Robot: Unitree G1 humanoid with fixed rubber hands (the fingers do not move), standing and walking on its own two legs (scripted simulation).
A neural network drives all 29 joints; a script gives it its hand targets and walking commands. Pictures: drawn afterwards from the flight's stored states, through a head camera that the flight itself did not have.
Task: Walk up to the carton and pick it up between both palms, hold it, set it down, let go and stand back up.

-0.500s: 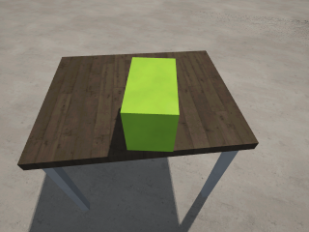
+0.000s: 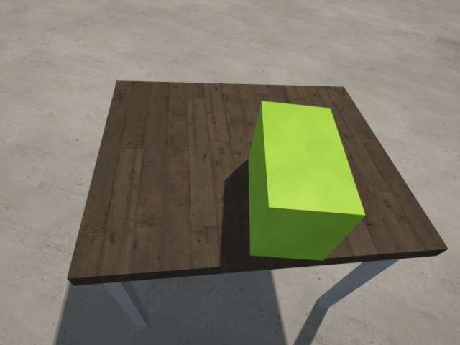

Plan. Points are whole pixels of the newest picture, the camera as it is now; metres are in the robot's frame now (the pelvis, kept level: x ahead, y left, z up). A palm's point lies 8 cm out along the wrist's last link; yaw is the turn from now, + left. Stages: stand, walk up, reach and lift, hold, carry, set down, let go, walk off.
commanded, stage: walk up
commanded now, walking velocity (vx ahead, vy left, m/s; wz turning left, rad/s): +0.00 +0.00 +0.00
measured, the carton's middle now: (291, 179) +0.46 -0.13 -0.01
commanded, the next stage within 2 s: none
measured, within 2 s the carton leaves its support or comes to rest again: neither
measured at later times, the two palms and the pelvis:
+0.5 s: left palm out of the picture -0.01 +0.19 -0.16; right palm out of the picture -0.01 -0.22 -0.15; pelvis +0.02 -0.01 -0.01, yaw +0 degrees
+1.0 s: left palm out of the picture -0.02 +0.17 -0.16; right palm out of the picture -0.02 -0.22 -0.15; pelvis +0.03 -0.02 -0.01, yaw +0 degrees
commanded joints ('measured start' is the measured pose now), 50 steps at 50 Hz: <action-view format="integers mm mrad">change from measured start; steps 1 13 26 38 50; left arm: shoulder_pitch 108 106 144 167 185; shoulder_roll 19 35 13 -9 -17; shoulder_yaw -4 -33 -41 -41 -41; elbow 28 64 62 66 68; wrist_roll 6 2 -4 -1 1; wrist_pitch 23 -43 -59 -63 -64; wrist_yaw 6 17 24 25 26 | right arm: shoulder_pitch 63 105 102 116 123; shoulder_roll -99 -99 -57 -54 -35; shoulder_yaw -3 -19 -40 -43 -40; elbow -11 28 79 105 126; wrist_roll -6 4 -4 -4 -5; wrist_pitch -8 9 14 15 15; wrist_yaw -7 1 -1 -8 -10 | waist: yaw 15 -40 -29 -25 -24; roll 151 -12 53 17 36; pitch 25 42 44 61 62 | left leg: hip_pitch -13 -39 69 58 54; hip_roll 220 112 101 109 110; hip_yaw -186 -174 -122 -118 -113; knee -139 -105 -43 -33 -29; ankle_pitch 177 -37 106 117 113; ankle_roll -22 8 -14 -22 -26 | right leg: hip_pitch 24 201 140 138 142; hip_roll -22 -97 -97 -87 -83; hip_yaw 20 87 89 81 82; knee -69 -453 -521 -527 -532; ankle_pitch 23 289 277 292 298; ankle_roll -8 -24 -43 -44 -46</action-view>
